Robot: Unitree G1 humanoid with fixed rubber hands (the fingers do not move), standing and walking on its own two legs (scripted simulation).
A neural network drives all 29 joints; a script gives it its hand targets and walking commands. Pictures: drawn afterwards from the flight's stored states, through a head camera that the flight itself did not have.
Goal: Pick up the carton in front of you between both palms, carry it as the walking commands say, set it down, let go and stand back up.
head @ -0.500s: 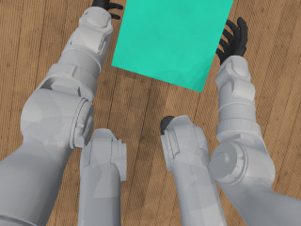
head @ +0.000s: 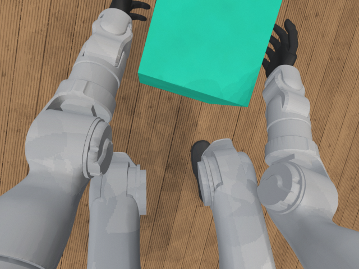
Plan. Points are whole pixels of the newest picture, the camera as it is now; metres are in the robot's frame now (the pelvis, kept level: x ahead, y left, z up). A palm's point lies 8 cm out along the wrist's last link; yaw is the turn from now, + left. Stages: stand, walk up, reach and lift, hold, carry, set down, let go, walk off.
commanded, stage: set down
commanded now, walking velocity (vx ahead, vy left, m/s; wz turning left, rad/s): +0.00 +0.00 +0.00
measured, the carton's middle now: (195, 49) +0.51 -0.08 -0.26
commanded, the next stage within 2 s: let go in 1.56 s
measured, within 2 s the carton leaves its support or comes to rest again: neither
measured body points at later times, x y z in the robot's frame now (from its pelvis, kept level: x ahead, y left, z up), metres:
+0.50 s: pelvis -0.02 +0.00 -0.01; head +0.36 +0.03 +0.23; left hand +0.55 +0.10 -0.23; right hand +0.43 -0.27 -0.20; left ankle +0.08 +0.10 -0.35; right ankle +0.13 -0.14 -0.35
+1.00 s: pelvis -0.01 -0.01 +0.07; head +0.31 -0.01 +0.39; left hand +0.57 +0.09 -0.05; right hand +0.43 -0.27 -0.05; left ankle +0.07 +0.10 -0.35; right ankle +0.13 -0.13 -0.35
